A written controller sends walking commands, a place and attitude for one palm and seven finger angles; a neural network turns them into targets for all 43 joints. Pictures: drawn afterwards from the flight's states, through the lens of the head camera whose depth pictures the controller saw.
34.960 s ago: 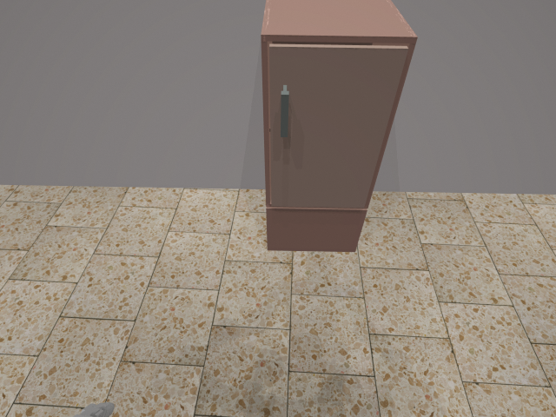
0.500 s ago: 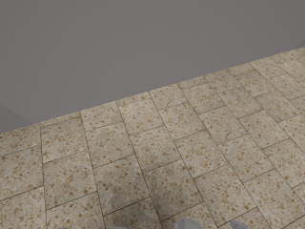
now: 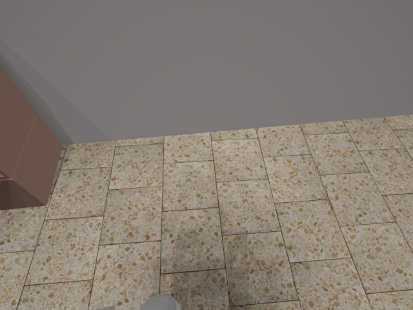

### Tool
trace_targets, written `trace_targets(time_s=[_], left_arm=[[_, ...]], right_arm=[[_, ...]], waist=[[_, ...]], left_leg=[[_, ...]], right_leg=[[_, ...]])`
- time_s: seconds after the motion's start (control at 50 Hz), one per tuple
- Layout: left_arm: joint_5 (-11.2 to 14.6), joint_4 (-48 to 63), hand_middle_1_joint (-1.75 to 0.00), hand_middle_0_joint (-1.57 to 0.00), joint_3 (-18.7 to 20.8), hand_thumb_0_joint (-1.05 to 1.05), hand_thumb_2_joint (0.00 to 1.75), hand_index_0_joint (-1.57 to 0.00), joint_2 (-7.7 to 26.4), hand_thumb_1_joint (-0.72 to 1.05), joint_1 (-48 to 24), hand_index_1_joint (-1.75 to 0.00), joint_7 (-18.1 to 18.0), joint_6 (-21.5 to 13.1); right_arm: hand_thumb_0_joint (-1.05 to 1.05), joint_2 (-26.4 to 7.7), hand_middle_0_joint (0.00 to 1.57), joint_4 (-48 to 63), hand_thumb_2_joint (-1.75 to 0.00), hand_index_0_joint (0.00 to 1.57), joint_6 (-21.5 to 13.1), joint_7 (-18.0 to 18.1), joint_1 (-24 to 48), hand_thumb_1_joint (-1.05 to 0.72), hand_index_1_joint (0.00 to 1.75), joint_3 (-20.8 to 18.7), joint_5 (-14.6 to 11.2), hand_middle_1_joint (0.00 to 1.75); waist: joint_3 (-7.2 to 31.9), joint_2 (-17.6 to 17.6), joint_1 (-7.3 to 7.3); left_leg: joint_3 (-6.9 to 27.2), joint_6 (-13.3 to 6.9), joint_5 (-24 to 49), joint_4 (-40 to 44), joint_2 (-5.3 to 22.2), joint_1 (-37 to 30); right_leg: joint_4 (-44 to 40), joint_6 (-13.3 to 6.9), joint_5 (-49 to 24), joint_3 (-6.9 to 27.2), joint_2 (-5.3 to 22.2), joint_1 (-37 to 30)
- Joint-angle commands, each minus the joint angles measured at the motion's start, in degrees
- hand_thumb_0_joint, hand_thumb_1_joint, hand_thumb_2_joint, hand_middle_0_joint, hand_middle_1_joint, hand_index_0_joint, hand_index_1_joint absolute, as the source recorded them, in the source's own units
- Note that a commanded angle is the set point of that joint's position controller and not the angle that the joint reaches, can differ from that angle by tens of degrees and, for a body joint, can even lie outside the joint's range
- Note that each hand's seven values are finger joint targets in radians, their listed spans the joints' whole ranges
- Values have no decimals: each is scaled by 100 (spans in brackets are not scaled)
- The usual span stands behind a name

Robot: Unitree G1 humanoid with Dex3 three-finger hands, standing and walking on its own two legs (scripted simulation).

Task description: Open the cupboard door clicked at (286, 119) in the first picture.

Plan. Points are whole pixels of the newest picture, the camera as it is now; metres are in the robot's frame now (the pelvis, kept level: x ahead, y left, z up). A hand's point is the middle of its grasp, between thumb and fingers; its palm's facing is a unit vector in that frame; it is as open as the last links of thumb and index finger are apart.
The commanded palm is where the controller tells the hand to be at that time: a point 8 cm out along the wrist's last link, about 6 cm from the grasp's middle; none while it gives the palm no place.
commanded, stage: turn to face it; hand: left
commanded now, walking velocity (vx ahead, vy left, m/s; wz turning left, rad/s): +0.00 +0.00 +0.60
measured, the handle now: out of the picture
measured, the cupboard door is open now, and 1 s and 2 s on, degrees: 48 48 48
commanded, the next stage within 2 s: take the last steps up to it in 1.54 s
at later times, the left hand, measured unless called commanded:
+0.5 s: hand out of the picture +0.09 +0.21 -0.15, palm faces +0.27 -0.92 -0.29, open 7.4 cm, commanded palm none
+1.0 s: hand out of the picture -0.08 +0.18 -0.19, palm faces +0.60 -0.76 -0.24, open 7.4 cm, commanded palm none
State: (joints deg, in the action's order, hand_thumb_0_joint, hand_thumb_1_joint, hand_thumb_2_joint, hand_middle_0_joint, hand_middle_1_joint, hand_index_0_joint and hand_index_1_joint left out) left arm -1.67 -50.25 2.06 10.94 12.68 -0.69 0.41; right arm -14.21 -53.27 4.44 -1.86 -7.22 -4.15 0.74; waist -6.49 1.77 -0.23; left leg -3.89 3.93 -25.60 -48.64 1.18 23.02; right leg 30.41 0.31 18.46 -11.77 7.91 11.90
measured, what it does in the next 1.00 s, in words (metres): steps on the spot, turning left: left foot, then right foot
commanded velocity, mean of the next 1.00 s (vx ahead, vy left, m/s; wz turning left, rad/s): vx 0.00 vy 0.00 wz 0.60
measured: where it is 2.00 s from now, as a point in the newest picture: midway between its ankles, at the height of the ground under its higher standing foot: outside the picture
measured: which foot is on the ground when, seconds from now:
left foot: up 0.00-0.06, down 0.08-0.48, up 0.50-0.90, down 0.92-1.00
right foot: down 0.00-0.08, up 0.10-0.46, down 0.48-0.92, up 0.94-1.00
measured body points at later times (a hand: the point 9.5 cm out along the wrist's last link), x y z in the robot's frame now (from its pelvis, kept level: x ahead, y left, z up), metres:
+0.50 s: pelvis +0.02 -0.03 -0.01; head +0.07 -0.03 +0.43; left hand +0.07 +0.26 -0.13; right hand +0.15 -0.26 -0.16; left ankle +0.00 +0.12 -0.74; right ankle +0.06 -0.14 -0.74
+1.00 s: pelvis +0.02 -0.01 -0.01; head +0.04 +0.04 +0.43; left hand -0.11 +0.22 -0.18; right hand +0.27 -0.15 -0.13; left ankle -0.04 +0.06 -0.74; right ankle +0.06 -0.15 -0.69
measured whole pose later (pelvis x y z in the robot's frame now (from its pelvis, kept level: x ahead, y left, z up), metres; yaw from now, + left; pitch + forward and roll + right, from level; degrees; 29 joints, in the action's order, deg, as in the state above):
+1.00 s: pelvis +0.02 -0.01 -0.01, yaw +36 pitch +1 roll +0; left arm -1.2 -53.6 4.3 15.7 13.8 -0.7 3.9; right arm -12.5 -51.1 1.4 -1.0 -5.5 -2.7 1.2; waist -5.7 4.4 1.1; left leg -3.5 -2.9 -19.1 -36.5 -0.8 18.1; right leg 57.2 4.0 31.5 -7.0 7.7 22.7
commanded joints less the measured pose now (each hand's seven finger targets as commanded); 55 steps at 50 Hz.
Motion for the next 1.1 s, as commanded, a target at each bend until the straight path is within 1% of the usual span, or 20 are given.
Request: trace_targets(time_s=[0.0,0.04,0.06,0.08,0.12,0.22,0.34,0.42,0.44,0.46,0.48,0.56,0.76,0.84,0.86,0.88,0.9,0.92,1.0,1.08], left_arm=[[15,222,-30,-20,425,0,90,-20,1397,90,364,-30,-83,-63],[86,300,-30,-20,403,0,90,-20,1220,90,206,-30,-43,-24],[129,539,-30,-20,303,0,90,-20,788,90,20,-30,6,11],[75,698,-30,-20,244,0,90,-20,796,90,-407,-30,-40,92],[38,661,-30,-20,288,0,90,-20,808,90,-587,-30,-51,124],[64,325,-30,-20,287,0,90,-20,803,90,-234,-30,18,142],[101,497,-30,-20,236,0,90,-20,744,90,-517,-30,2,140],[123,382,-30,-20,279,0,90,-20,853,90,91,-30,-19,39],[101,334,-30,-20,352,0,90,-20,1080,90,373,-30,-57,-24],[-6,312,-30,-20,475,0,90,-20,1660,90,523,-30,-114,-74],[14,371,-30,-20,422,0,90,-20,1809,90,463,-30,-125,-52],[83,587,-30,-20,213,0,90,-20,993,90,-448,-30,-108,-74],[2,234,-30,-20,344,0,90,-20,1248,90,448,-30,-119,-95],[26,172,-30,-20,416,0,90,-20,1367,90,343,-30,-65,-63],[70,201,-30,-20,424,0,90,-20,1326,90,251,-30,-46,-38],[102,318,-30,-20,385,0,90,-20,1077,90,217,-30,-15,-1],[118,594,-30,-20,239,0,90,-20,698,90,-195,-30,-2,33],[62,695,-30,-20,229,0,90,-20,881,90,-573,-30,-39,103],[47,304,-30,-20,305,0,90,-20,886,90,-341,-30,3,174],[61,245,-30,-20,281,0,90,-20,840,90,-199,-30,7,158]], right_arm=[[0,-307,20,560,-90,20,-249,21,182,-90,30,-27,-31,30],[0,-750,20,391,-90,20,-319,38,-489,-90,30,-146,12,30],[0,-1455,20,345,-90,20,-355,89,-961,-90,30,-331,65,30],[0,-1651,20,219,-90,20,-300,160,-1290,-90,30,-352,35,30],[0,-1301,20,362,-90,20,-341,247,-869,-90,30,-251,69,30],[0,-1002,20,452,-90,20,-412,316,-373,-90,30,-123,43,30],[0,-1116,20,435,-90,20,-341,267,-383,-90,30,-194,84,30],[0,-1089,20,553,-90,20,-289,242,-27,-90,30,-246,28,30],[0,-869,20,615,-90,20,-290,224,7,-90,30,-227,-16,30],[0,-454,20,712,-90,20,-297,190,-62,-90,30,-176,-60,30],[0,-651,20,758,-90,20,-272,162,76,-90,30,-205,-10,30],[0,-548,20,371,-90,20,-107,37,-252,-90,30,-218,46,30],[0,-246,20,518,-90,20,-151,-1,461,-90,30,-40,-19,30],[0,-333,20,468,-90,20,-247,24,59,-90,30,-35,-25,30],[0,-500,20,389,-90,20,-282,26,-260,-90,30,-78,-6,30],[0,-1048,20,319,-90,20,-326,62,-669,-90,30,-217,37,30],[0,-1610,20,279,-90,20,-322,129,-1090,-90,30,-357,49,30],[0,-1578,20,148,-90,20,-290,176,-1322,-90,30,-316,33,30],[0,-1071,20,418,-90,20,-366,314,-275,-90,30,-137,47,30],[0,-1002,20,372,-90,20,-429,314,-396,-90,30,-106,33,30]], waist=[[958,1005,175],[1319,14,-246],[1429,-1854,-527],[1484,-1620,-633],[1158,-1380,-420],[1040,-868,-44],[892,-1077,-108],[951,-997,212],[1037,-399,371],[1121,1385,444],[954,1531,443],[481,1171,-113],[746,927,309],[1014,857,94],[1137,598,-120],[1444,-706,-360],[1361,-2077,-624],[1312,-1221,-645],[787,-1143,-113],[1038,-808,-23]], left_leg=[[-294,-127,501,1344,-158,-392],[274,-364,2079,2439,257,-1957],[2656,-1217,4180,2678,1950,-2716],[2998,-1791,5094,2657,2411,-2563],[2496,-1669,3837,2790,1860,-1882],[1624,-1264,4112,2723,1155,-1744],[2043,-1297,3338,2711,1045,-1276],[2180,-1013,2856,2221,720,-376],[2013,-739,1910,1734,384,349],[861,-232,-98,336,-488,1267],[720,-167,-1108,-1139,-432,1166],[623,-26,311,-2389,25,1082],[-88,18,-66,113,20,506],[-292,-147,677,1539,-118,-616],[-154,-229,1386,2235,-59,-1377],[1133,-654,2499,2541,890,-2375],[3037,-1547,4685,2825,2267,-2617],[2806,-1825,4867,2652,2413,-2445],[1788,-1316,3912,2873,1311,-1592],[1679,-1283,4160,2782,1130,-1817]], right_leg=[[-99,-503,-3481,676,1268,-843],[1185,-10,-2283,216,986,231],[2595,485,1364,61,47,1965],[3323,423,2109,848,-99,2316],[3669,366,1368,1162,-5,2360],[3287,475,463,1199,-228,2010],[1731,448,686,1066,-529,1246],[-59,361,-334,934,-755,-289],[-889,274,-611,1368,-269,-1178],[-1519,-264,-732,3008,1395,-1679],[-1628,-824,-1112,3505,2186,-758],[-1347,-549,-1626,1562,999,-110],[-778,-766,-3285,864,1360,-1082],[-59,-462,-3070,457,1329,-730],[520,-214,-2678,241,1219,-234],[1642,172,-1039,-38,699,877],[2890,528,2115,200,-73,2265],[3388,396,1973,947,11,2328],[3746,454,528,1246,-82,2227],[3298,521,323,1213,-231,2014]])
